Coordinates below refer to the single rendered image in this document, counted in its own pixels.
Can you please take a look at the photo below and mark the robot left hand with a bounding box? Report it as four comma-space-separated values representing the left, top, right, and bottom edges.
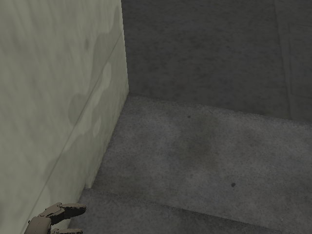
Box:
23, 202, 87, 234

